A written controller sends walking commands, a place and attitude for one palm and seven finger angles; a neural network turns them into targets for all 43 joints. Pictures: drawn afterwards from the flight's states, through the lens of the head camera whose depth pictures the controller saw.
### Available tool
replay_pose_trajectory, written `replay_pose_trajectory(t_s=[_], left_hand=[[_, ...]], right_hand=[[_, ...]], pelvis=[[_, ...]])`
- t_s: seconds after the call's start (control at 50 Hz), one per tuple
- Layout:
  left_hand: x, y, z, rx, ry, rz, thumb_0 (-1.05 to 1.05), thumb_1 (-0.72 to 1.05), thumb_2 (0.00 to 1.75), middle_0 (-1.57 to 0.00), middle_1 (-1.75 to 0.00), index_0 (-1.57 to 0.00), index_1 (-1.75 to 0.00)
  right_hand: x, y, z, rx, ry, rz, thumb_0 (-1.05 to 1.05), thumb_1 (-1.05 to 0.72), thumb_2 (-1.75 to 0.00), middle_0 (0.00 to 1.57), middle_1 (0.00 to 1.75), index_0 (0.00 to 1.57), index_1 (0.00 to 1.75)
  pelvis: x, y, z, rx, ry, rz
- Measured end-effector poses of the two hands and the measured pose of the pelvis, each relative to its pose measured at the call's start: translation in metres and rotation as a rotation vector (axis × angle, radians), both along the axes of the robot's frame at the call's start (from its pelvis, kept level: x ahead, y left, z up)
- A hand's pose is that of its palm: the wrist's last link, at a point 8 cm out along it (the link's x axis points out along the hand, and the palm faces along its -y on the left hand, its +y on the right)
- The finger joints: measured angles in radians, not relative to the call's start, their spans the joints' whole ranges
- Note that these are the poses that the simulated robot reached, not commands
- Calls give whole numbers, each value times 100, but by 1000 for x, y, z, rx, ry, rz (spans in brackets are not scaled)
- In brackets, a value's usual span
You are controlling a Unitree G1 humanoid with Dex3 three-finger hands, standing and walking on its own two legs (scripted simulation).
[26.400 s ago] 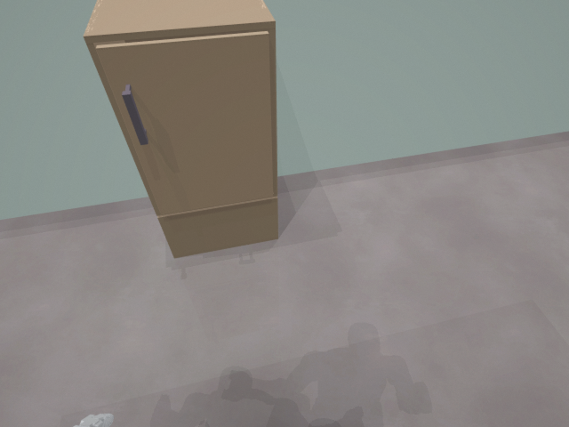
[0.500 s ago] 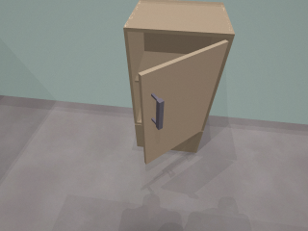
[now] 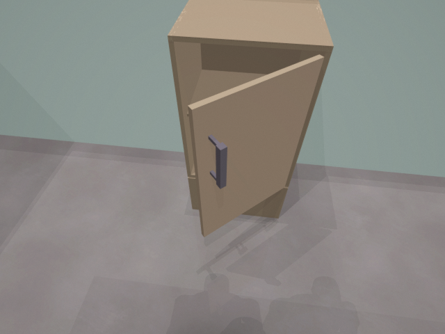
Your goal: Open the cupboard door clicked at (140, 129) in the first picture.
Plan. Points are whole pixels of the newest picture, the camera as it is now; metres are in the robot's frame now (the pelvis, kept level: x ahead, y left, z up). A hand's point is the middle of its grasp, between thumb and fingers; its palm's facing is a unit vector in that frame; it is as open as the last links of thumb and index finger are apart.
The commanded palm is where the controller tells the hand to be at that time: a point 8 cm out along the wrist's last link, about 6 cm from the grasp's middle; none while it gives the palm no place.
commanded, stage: look to check the result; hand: left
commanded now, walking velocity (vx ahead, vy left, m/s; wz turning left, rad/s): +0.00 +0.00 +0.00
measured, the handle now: (217, 162) +0.53 +0.05 -0.05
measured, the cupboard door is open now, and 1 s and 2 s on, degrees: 42 42 42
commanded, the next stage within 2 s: walk to a spot facing it in 0.32 s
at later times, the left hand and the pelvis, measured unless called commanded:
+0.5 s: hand out of the picture +0.00 +0.14 -0.18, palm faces +0.07 -0.98 -0.17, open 7.4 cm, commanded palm none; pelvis +0.02 -0.01 +0.00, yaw +0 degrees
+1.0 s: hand out of the picture +0.12 +0.17 -0.17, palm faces -0.16 -0.94 -0.30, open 7.4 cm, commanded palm none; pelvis +0.00 -0.03 -0.02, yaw -14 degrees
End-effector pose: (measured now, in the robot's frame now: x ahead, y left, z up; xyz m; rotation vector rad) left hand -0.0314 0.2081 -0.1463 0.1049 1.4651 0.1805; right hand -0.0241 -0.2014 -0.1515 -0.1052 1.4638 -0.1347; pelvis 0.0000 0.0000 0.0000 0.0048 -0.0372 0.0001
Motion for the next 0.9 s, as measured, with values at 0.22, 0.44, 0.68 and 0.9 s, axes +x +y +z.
replay_pose_trajectory(t_s=[0.22,0.44,0.68,0.9], left_hand=[[6,-10,0,-6,-1,9,1,91,90,-19,-30,-20,-30],[19,-17,-1,-9,-22,7,1,91,90,-20,-30,-20,-30],[34,-4,-8,-1,7,-34,1,91,90,-20,-30,-20,-30],[114,21,4,65,-117,-188,1,91,90,-19,-30,-20,-30]], right_hand=[[18,-11,0,-11,-12,17,1,-91,-90,20,30,20,30],[30,-22,2,-28,-28,22,1,-92,-90,20,30,20,30],[32,-34,0,-74,-52,-68,0,-91,-90,20,30,20,30],[17,-48,0,-105,-120,-149,0,-91,-90,20,30,20,30]], pelvis=[[8,-7,0,2,-1,4],[14,-13,0,5,-3,5],[16,-13,-7,-7,9,-71],[5,-13,-9,13,27,-193]])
